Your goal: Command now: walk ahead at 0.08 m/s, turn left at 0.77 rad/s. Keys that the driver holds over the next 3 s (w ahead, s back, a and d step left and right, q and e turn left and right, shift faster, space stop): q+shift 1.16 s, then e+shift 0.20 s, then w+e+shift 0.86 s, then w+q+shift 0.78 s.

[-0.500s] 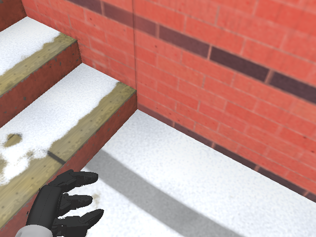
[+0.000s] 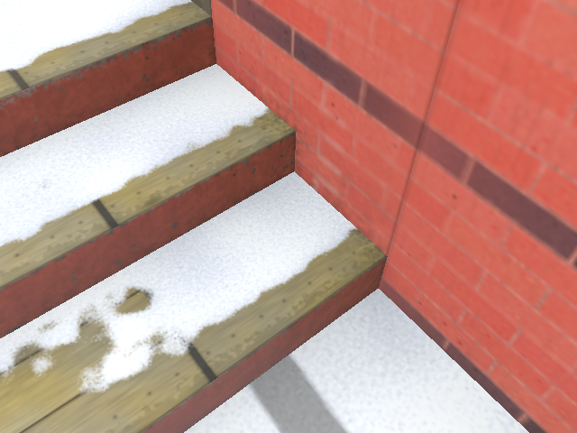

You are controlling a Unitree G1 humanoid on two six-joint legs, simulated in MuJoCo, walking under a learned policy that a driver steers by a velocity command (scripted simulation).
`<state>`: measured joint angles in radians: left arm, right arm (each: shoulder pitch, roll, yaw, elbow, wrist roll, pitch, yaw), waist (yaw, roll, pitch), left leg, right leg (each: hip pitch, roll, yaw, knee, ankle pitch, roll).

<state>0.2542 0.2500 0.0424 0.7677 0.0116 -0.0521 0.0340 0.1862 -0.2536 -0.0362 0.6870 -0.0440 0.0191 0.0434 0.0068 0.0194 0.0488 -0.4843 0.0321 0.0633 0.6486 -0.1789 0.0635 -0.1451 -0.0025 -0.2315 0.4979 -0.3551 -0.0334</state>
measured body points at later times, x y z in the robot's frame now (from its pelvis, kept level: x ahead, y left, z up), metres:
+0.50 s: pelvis +0.06 -0.01 +0.01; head +0.09 +0.01 +0.46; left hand +0.08 +0.31 -0.09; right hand +0.29 -0.24 -0.09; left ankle +0.10 +0.09 -0.73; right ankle +0.16 -0.13 -0.71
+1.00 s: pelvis +0.07 -0.03 +0.01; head +0.10 +0.00 +0.45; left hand -0.10 +0.22 -0.10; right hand +0.39 -0.05 -0.09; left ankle -0.02 +0.02 -0.71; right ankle +0.16 -0.11 -0.73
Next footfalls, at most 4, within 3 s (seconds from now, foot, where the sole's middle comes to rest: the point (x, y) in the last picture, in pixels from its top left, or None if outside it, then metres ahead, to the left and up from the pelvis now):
0.02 left None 0.14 0.09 -0.77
0.54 right None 0.19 -0.09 -0.77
1.04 left None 0.00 0.05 -0.77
1.60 right None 0.20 -0.01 -0.77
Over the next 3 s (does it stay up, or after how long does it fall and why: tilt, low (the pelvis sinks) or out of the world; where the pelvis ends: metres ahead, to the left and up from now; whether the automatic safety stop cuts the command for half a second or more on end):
stays up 1.13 0.54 0.31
